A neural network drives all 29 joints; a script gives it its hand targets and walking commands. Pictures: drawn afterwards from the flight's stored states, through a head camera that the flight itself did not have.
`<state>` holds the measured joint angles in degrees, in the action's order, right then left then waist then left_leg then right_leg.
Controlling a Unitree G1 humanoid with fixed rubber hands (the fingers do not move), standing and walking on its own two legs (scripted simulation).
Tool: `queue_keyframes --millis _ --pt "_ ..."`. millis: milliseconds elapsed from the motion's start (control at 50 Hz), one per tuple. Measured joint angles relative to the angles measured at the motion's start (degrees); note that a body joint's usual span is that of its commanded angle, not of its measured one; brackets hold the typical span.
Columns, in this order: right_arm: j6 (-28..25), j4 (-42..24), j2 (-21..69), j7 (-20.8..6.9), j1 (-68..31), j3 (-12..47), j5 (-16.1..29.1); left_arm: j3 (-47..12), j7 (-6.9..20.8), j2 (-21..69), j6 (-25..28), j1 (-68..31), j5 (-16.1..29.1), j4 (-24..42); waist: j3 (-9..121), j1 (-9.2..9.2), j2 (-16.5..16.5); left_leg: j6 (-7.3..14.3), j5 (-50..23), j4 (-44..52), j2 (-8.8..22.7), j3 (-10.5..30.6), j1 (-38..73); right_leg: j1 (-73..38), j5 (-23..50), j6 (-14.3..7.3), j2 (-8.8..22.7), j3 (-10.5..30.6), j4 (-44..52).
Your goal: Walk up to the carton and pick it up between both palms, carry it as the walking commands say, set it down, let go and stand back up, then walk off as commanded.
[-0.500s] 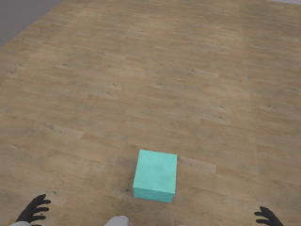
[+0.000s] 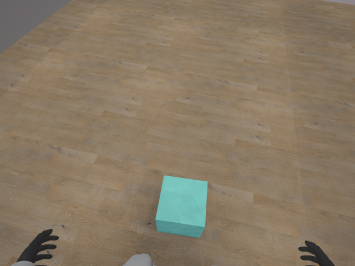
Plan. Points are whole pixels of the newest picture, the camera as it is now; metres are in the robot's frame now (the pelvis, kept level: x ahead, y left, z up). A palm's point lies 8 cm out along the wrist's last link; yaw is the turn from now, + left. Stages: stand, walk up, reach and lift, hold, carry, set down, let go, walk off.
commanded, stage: walk up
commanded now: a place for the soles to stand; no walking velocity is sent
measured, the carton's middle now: (181, 207) +0.45 -0.02 -0.65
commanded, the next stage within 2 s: reach and lift in 0.52 s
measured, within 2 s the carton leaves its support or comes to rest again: neither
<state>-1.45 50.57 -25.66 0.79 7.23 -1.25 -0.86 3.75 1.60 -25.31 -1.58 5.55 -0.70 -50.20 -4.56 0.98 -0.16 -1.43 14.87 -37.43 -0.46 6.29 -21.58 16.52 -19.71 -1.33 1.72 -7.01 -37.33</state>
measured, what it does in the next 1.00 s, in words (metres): stands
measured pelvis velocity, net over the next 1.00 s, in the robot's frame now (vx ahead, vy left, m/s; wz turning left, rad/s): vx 0.01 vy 0.03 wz -0.12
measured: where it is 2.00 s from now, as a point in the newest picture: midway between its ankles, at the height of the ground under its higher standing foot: outside the picture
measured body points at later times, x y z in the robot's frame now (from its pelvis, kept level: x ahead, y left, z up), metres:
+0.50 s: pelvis +0.00 +0.00 +0.00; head +0.03 +0.01 +0.45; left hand +0.13 +0.34 -0.10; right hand +0.13 -0.33 -0.09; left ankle +0.06 +0.14 -0.72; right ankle +0.01 -0.11 -0.72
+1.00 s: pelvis +0.01 +0.03 -0.02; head +0.13 +0.01 +0.41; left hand +0.26 +0.27 -0.12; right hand +0.24 -0.28 -0.12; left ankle +0.06 +0.14 -0.72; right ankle +0.01 -0.11 -0.72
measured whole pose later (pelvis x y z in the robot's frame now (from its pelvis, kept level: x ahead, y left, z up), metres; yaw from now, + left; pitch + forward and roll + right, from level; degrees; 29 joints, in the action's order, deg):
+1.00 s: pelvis +0.01 +0.03 -0.02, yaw -7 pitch +10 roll +0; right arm 6.6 40.7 -18.4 -5.1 -10.4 -9.4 -4.3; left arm 9.1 -1.6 -13.6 -8.8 -3.4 -0.2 -33.0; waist -5.8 2.3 0.5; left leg -0.3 19.8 -46.7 0.6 -1.4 -36.9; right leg 35.3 -22.6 1.1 1.3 1.0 -48.0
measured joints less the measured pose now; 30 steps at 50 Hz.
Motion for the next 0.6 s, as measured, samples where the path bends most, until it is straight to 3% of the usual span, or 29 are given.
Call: queue_keyframes --millis 520,600 --pt "0.1 0.4 -0.1 -0.3 0.6 -0.4 -0.2 -0.2 -0.2 0.3 -0.3 -0.4 0.1 0.5 -0.4 0.13 0.4 0.1 0.2 -0.1 -0.7 -0.3 0.7 -0.4 -0.7 0.4 0.8 0.3 -0.9" --pt "4.0 -9.4 3.8 -3.0 -1.5 -5.4 -1.9 6.0 0.9 2.9 -3.7 1.2 -1.5 10.6 -3.8 0.26 1.0 -0.3 0.2 0.5 0.5 -2.4 2.1 -0.7 0.3 0.7 -0.2 2.5 -0.4"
